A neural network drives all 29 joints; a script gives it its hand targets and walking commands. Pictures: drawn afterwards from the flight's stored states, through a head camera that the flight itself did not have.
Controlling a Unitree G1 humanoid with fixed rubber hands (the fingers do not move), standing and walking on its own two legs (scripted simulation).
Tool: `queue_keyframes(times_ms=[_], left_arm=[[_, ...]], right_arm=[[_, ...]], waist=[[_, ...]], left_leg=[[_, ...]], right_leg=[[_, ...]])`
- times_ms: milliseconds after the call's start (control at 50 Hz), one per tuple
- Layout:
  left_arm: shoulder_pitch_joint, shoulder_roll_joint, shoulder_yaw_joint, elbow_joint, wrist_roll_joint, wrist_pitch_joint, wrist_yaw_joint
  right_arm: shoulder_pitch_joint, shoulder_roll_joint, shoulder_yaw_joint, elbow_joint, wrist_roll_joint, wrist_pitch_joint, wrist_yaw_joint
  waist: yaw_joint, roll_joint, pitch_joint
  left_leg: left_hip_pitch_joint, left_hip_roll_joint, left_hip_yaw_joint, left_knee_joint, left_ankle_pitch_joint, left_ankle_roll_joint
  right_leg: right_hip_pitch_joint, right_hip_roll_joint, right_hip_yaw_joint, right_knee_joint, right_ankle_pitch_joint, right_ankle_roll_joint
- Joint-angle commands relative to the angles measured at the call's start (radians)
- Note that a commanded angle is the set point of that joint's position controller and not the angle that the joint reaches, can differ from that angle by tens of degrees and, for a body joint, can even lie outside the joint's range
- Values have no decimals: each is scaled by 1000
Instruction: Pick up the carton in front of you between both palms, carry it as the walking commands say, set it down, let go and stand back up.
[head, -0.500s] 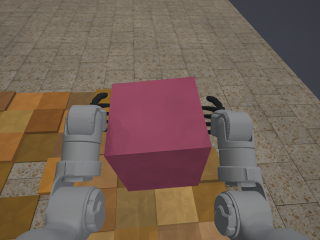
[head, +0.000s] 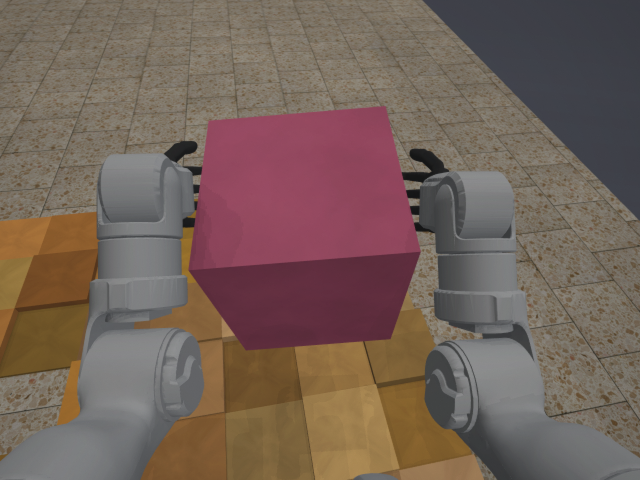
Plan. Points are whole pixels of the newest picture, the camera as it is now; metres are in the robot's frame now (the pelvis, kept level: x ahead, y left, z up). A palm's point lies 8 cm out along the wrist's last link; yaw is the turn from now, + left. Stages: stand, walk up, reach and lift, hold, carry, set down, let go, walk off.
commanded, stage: carry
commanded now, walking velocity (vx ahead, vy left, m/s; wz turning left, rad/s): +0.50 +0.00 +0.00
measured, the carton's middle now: (308, 240) +0.39 -0.01 +0.09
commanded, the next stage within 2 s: none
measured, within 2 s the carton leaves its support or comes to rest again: neither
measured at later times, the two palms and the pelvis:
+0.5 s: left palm (197, 81) +0.66 +0.16 +0.16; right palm (377, 75) +0.68 -0.14 +0.17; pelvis +0.27 -0.01 +0.00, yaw -1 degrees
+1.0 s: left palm (226, 65) +0.97 +0.15 +0.04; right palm (351, 73) +0.92 -0.14 +0.05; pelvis +0.58 +0.04 -0.03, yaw -4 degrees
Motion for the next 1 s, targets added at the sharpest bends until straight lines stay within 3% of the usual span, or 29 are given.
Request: queue_keyframes(times_ms=[0, 60, 120, 140, 160, 180, 200, 220, 260, 300, 320, 380, 440, 480, 520, 540, 560, 580, 600, 620, 640, 660, 700, 720, 780, 820, 840, 900, 980], left_arm=[[-740, -1139, -444, -39, -426, -27, -256], [-716, -1109, -421, -5, -392, -19, -241], [-712, -1131, -418, 9, -388, -27, -251], [-715, -1156, -422, -8, -423, -28, -263], [-730, -1142, -416, -12, -430, -36, -270], [-690, -1133, -408, 45, -437, -35, -276], [-725, -1110, -424, 7, -471, -47, -280], [-832, -1124, -441, -48, -493, -52, -279], [-837, -1184, -452, -40, -560, -47, -294], [-938, -1244, -476, -102, -603, -59, -296], [-957, -1255, -476, -115, -610, -59, -294], [-918, -1225, -476, -154, -594, -50, -284], [-817, -1198, -478, -134, -563, -46, -276], [-790, -1176, -464, -141, -521, -39, -273], [-792, -1166, -490, -125, -506, -36, -268], [-793, -1165, -507, -119, -505, -38, -270], [-802, -1159, -509, -119, -488, -42, -271], [-821, -1160, -510, -84, -491, -40, -268], [-801, -1123, -482, -66, -487, -34, -271], [-774, -1153, -462, -22, -468, -22, -262], [-785, -1100, -436, -55, -432, -19, -251], [-799, -1126, -416, -14, -418, -16, -248], [-793, -1185, -419, -90, -409, -47, -242], [-794, -1187, -418, -98, -398, -55, -235], [-601, -1243, -441, -70, -358, -88, -235], [-565, -1273, -498, -121, -357, -123, -243], [-526, -1293, -537, -128, -365, -134, -248], [-468, -1316, -612, -162, -380, -183, -253], [-442, -1298, -704, -236, -413, -227, -245]], right_arm=[[-911, 1073, 467, -185, 533, -19, 274], [-920, 1107, 474, -119, 552, -4, 294], [-864, 1138, 458, -34, 519, -10, 316], [-859, 1114, 450, -20, 509, -12, 313], [-867, 1127, 441, -7, 510, -16, 308], [-821, 1103, 395, 76, 482, -14, 304], [-774, 1073, 366, 81, 457, -12, 292], [-798, 1085, 372, 85, 437, -10, 278], [-755, 1031, 346, 53, 412, -16, 256], [-799, 1022, 326, -27, 396, -41, 235], [-801, 1012, 322, -17, 382, -40, 224], [-790, 1015, 364, -60, 379, -33, 202], [-755, 1020, 392, -55, 395, -22, 207], [-757, 1035, 414, -56, 402, -17, 220], [-751, 1022, 406, -45, 406, -16, 234], [-737, 1032, 419, -43, 421, -16, 247], [-762, 1039, 428, -70, 419, -20, 257], [-757, 1025, 419, -40, 430, -18, 268], [-714, 1005, 406, 10, 420, -10, 272], [-764, 1006, 383, 17, 427, -8, 280], [-738, 1054, 395, 36, 459, -8, 294], [-803, 1115, 418, 16, 489, -12, 305], [-951, 1200, 467, -144, 558, -32, 321], [-947, 1217, 478, -146, 573, -38, 321], [-771, 1249, 499, -136, 546, -70, 316], [-682, 1291, 531, -133, 521, -95, 322], [-670, 1273, 538, -174, 517, -110, 325], [-568, 1272, 610, -187, 509, -153, 337], [-525, 1217, 686, -265, 525, -195, 338]], waist=[[-20, 84, -341], [18, 107, -334], [126, 119, -397], [175, 57, -440], [189, -22, -434], [180, -128, -415], [164, -187, -436], [152, -140, -440], [118, 0, -412], [90, -33, -408], [110, -55, -390], [123, -111, -390], [148, -118, -407], [129, -151, -403], [38, -180, -486], [-36, -110, -551], [-82, -18, -556], [-85, 168, -527], [-57, 224, -489], [-43, 307, -680], [-13, 203, -642], [-17, 96, -551], [-7, 25, -572], [1, 45, -552], [-8, 34, -557], [-14, 24, -556], [-26, 44, -547], [-27, 65, -512], [-40, 62, -469]], left_leg=[[446, 272, -322, -132, 608, 86], [285, 225, -239, -148, 704, 60], [43, 232, -100, 49, 1046, 34], [-78, 210, -19, 204, 926, 18], [-234, 135, 25, 335, 753, -7], [-426, 47, 36, 580, 332, -31], [-619, -53, -3, 784, 196, -50], [-672, 15, -116, 928, 188, -22], [-684, 70, -90, 907, 272, -24], [-637, 93, -74, 711, 319, -39], [-606, 72, -38, 630, 318, -46], [-619, 67, 3, 445, 502, -65], [-533, 3, 94, 180, 694, -54], [-421, -17, 113, 38, 839, -19], [-209, -16, 130, -11, 938, 2], [21, 8, 133, -80, 1047, 4], [257, 63, 118, -45, 969, -28], [440, 192, -13, 122, 1275, -36], [442, 257, -239, 175, 1528, 20], [563, 453, -554, 65, 943, 235], [466, 374, -602, -34, 593, 195], [329, 315, -507, -54, 566, 147], [263, 329, -495, -74, 554, 98], [244, 311, -434, -89, 536, 79], [343, 288, -302, -24, 912, 86], [436, 279, -283, 20, 1075, 93], [439, 260, -275, 23, 1132, 63], [452, 212, -184, 28, 1229, 49], [413, 162, -106, 32, 1384, 24]], right_leg=[[-296, 0, -54, 22, 36, 22], [-78, 39, -128, -141, 156, 18], [342, 78, -166, -348, 317, -16], [527, 64, -176, -459, 406, -33], [678, -6, -92, -482, 439, -74], [767, -206, 237, -560, 315, -165], [824, -382, 617, -589, 455, -309], [789, -444, 679, -535, 561, -362], [669, -362, 488, -510, 680, -299], [602, -317, 331, -502, 735, -223], [563, -295, 303, -520, 789, -206], [614, -264, 188, -503, 1005, -201], [649, -173, 64, -445, 1119, -150], [621, -152, 24, -413, 1191, -115], [606, -152, -35, -196, 1246, -80], [517, -134, -78, 15, 1169, -57], [280, -88, -72, 197, 887, -42], [-8, 11, -33, 402, 196, -49], [-163, 70, 8, 513, 44, -34], [-286, 36, 91, 695, 54, -37], [-312, -13, 108, 654, 135, -46], [-308, -24, 72, 610, 156, -41], [-321, -53, 81, 548, 206, -30], [-343, -66, 69, 532, 209, -28], [-472, -114, 39, 484, 266, 0], [-568, -114, 17, 428, 284, 3], [-589, -105, -2, 449, 317, -1], [-627, -81, -43, 369, 382, -20], [-507, -22, -100, 106, 532, -48]])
